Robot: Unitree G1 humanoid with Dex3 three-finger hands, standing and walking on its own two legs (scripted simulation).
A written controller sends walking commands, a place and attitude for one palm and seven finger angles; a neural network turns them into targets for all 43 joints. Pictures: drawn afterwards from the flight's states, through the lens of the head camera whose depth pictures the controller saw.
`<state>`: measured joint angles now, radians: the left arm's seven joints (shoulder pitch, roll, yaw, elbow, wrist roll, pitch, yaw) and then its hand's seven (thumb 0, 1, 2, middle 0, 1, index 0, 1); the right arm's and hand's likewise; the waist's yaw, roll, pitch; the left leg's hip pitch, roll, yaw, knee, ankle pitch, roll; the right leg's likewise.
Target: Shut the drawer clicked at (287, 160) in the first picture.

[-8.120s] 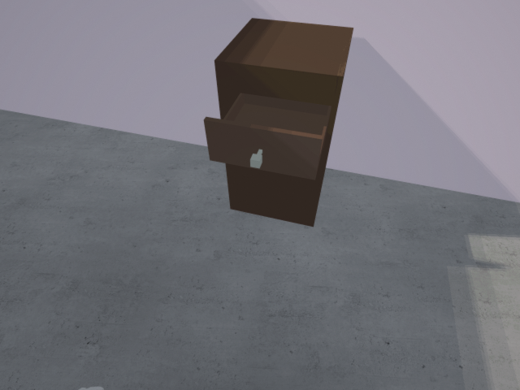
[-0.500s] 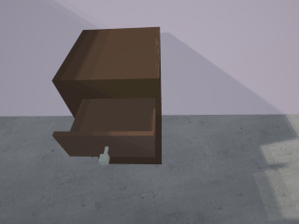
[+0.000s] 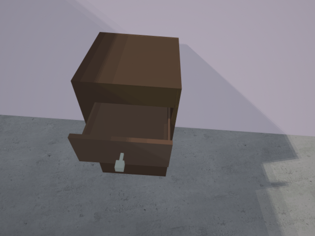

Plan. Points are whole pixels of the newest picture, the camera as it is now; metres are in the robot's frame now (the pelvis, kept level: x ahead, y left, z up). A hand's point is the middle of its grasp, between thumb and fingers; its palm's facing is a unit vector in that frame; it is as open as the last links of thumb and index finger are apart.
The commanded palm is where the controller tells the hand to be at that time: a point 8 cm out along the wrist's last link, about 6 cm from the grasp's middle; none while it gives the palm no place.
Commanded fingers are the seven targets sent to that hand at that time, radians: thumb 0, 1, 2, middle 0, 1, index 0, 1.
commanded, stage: come to a stop and stand still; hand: left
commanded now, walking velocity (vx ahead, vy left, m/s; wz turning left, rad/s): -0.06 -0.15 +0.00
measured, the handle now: (120, 161) +0.41 +0.17 -0.20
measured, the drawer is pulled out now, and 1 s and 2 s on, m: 0.19 0.19 0.19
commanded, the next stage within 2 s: look again from close up in 1.08 s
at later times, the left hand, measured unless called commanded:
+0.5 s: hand out of the picture -0.03 +0.09 -0.18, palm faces +0.01 -0.98 -0.19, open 7.3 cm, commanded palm none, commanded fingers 0.00 0.90 0.90 -0.20 -0.30 -0.20 -0.30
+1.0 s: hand out of the picture -0.05 +0.06 -0.18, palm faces +0.08 -0.98 -0.16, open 7.4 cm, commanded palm none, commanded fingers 0.00 0.90 0.90 -0.20 -0.30 -0.20 -0.30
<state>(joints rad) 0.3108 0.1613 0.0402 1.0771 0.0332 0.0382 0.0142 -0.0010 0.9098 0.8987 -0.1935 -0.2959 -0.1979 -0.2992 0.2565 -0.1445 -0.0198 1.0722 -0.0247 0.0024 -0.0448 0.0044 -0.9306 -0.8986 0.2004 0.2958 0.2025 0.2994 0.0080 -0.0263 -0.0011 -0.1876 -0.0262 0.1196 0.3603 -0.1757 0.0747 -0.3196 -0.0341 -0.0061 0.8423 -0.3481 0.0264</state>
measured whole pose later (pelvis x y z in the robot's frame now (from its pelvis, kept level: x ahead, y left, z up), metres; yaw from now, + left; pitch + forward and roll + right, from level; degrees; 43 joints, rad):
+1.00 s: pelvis +0.00 -0.08 +0.00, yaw +0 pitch -2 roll +1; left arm 0.39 0.07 0.00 1.15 0.01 -0.02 0.05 0.00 0.91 0.90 -0.20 -0.30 -0.20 -0.30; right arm 0.26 -0.14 -0.01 1.16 -0.01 0.02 -0.05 0.01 -0.92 -0.90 0.20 0.30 0.20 0.30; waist 0.01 0.01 0.02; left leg -0.19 0.08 0.08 0.42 -0.20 -0.05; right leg -0.05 0.05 -0.06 0.40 -0.32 -0.07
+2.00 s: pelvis -0.03 +0.00 -0.02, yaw +4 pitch +2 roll +1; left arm 0.41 0.17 -0.01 0.15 -0.12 -0.08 0.09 0.01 0.91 0.90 -0.24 -0.35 -0.24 -0.35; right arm 0.32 -0.21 0.01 0.82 0.02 -0.26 -0.03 0.01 -0.91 -0.90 0.20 0.30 0.20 0.30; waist -0.04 -0.02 -0.01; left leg -0.38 -0.08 0.09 0.57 -0.22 0.07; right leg -0.36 -0.05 -0.04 0.66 -0.37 -0.01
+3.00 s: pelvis -0.02 -0.02 -0.14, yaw +4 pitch +21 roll -3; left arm 0.44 0.17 -0.08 -0.11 -0.14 -0.48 -0.13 0.01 0.90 0.90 -1.20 -1.39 -1.21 -1.39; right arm 0.16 -0.23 -0.03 0.47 0.01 -0.12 -0.01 0.01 -0.90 -0.90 0.20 0.30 0.20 0.30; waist -0.01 0.03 -0.18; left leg -1.18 0.01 0.03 1.37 -0.57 0.06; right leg -1.09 0.02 -0.11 1.34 -0.63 -0.05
